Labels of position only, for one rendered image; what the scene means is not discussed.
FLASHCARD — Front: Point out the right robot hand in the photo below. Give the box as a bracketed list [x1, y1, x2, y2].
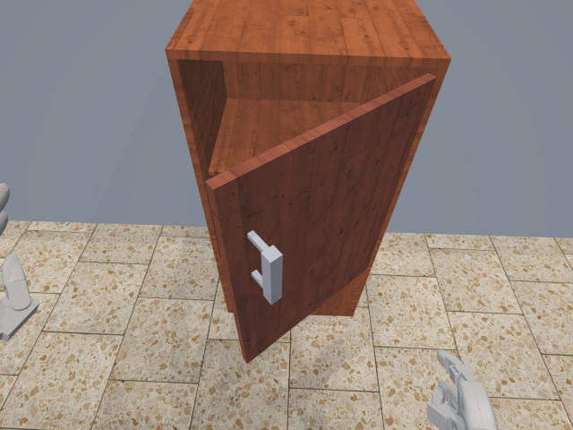
[427, 349, 499, 430]

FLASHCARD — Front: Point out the handle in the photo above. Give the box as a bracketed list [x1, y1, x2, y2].
[247, 230, 283, 305]

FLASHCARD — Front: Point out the cupboard door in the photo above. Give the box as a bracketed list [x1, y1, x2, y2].
[205, 73, 437, 364]

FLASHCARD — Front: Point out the left robot hand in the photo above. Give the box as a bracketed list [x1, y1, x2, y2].
[0, 183, 39, 341]

